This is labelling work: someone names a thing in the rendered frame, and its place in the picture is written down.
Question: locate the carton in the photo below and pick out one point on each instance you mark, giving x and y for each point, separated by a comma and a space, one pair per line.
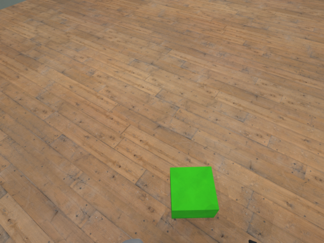
193, 193

